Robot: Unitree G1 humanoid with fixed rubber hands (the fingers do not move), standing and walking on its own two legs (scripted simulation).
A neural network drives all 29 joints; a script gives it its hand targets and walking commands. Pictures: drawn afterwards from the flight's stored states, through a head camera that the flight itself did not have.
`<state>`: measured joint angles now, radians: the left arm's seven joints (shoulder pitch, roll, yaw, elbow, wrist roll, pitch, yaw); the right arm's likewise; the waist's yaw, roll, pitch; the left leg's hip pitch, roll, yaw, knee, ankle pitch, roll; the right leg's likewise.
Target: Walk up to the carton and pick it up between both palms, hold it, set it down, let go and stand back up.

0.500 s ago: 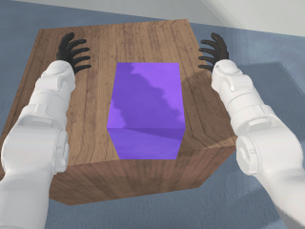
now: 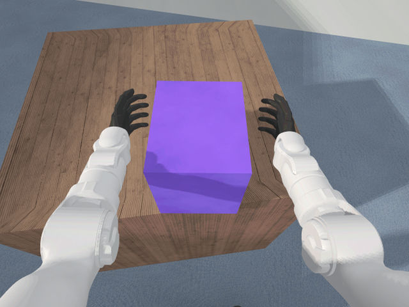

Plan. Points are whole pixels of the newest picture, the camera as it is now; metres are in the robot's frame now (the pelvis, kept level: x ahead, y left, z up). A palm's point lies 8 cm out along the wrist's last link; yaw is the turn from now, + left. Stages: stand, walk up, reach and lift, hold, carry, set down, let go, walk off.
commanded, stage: reach and lift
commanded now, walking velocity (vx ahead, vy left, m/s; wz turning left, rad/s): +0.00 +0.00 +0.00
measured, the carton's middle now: (199, 150) +0.44 +0.01 -0.01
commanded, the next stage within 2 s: none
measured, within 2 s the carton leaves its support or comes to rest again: leaves its support in 1.10 s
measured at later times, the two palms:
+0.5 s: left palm (133, 133) +0.46 +0.14 +0.05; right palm (264, 137) +0.43 -0.13 +0.04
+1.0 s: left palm (135, 129) +0.47 +0.14 +0.04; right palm (263, 131) +0.45 -0.13 +0.04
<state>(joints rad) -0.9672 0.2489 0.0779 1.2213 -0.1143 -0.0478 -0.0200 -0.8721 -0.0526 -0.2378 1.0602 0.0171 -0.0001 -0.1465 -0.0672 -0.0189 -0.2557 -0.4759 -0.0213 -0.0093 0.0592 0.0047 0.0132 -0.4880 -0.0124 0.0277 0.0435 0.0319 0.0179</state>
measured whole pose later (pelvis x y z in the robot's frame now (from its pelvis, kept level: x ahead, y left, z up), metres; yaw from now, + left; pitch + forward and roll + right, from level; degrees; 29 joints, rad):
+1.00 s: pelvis +0.04 +0.00 +0.00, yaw +0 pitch +24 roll +0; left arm -0.85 0.01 0.45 1.09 0.32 -0.14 0.03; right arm -0.77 0.16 -0.56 0.93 -0.37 -0.12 -0.15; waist -0.04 -0.03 -0.28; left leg -0.36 -0.03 0.00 -0.09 0.03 0.02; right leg -0.38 -0.02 0.01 -0.09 0.05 0.02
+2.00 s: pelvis +0.01 +0.01 +0.01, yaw +0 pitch +13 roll +0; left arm -0.92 0.03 0.39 1.02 0.27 0.16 0.03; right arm -0.84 0.12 -0.49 0.84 -0.29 0.21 -0.16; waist -0.03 -0.04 -0.24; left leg -0.18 -0.04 0.00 -0.09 0.04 0.03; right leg -0.20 -0.03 0.00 -0.09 0.06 0.03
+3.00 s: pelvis -0.04 +0.00 +0.01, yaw +1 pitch +4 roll +0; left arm -0.95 0.06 0.30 0.82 0.14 0.46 0.06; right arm -0.91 0.08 -0.36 0.68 -0.16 0.53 -0.19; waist 0.00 -0.03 -0.17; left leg -0.18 -0.03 -0.01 0.14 -0.02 0.02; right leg -0.19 -0.02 0.00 0.12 0.00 0.02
